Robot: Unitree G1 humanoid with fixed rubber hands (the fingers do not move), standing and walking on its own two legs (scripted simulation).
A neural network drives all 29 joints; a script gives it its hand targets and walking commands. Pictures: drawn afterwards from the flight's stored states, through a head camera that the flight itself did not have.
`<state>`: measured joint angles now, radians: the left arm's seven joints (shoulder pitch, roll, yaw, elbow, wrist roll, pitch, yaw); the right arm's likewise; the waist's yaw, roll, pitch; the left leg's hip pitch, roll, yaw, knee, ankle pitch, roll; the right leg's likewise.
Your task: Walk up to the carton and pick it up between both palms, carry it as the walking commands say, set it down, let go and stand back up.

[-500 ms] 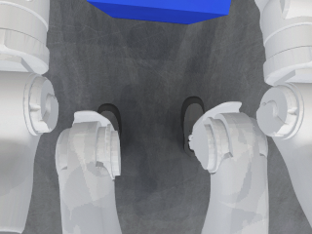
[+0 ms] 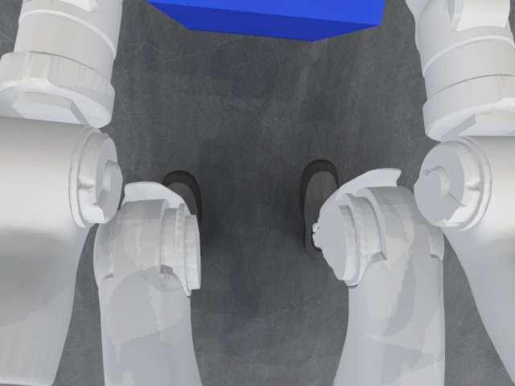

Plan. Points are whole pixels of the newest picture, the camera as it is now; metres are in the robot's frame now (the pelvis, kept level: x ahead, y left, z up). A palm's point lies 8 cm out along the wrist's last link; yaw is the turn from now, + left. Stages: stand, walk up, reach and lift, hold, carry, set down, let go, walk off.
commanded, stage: reach and lift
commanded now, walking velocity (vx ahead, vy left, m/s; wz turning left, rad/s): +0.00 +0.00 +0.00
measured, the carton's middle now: out of the picture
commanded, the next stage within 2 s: none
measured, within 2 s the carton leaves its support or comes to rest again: leaves its support in 0.92 s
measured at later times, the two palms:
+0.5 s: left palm out of the picture +0.58 +0.12 -0.20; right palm out of the picture +0.56 -0.17 -0.19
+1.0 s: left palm out of the picture +0.59 +0.12 -0.18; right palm out of the picture +0.57 -0.18 -0.18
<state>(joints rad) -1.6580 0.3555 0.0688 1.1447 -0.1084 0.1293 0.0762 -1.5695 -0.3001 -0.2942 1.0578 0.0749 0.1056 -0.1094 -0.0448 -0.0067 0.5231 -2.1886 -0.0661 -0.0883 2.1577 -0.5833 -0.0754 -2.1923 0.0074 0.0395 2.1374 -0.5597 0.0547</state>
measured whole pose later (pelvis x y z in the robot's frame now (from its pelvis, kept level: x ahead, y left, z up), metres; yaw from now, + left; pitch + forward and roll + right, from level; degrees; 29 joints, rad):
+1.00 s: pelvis +0.00 +0.00 -0.01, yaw +0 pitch +35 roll +0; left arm -1.66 0.34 0.10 1.03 -0.11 0.24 0.11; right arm -1.59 -0.28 -0.29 0.93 0.08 0.23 -0.11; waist -0.05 -0.01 0.52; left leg -2.19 -0.07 -0.09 2.17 -0.59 -0.08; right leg -2.20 0.01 0.04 2.16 -0.56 0.05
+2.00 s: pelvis -0.02 +0.01 +0.03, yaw -1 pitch +27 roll -1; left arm -1.58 0.28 0.22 0.79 -0.05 0.47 0.14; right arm -1.59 -0.24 -0.31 0.78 0.06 0.43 -0.19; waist -0.04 -0.01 0.52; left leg -2.00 -0.07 -0.09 2.10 -0.57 -0.08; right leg -2.01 0.04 0.06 2.06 -0.53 0.07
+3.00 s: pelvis -0.04 +0.01 +0.12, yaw -2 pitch +19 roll -1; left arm -1.44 0.22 0.29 0.69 0.01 0.54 0.11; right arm -1.45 -0.16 -0.35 0.68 0.01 0.50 -0.19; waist -0.04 -0.01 0.52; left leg -1.62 -0.07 -0.09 1.78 -0.49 -0.07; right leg -1.63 0.05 0.07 1.74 -0.44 0.07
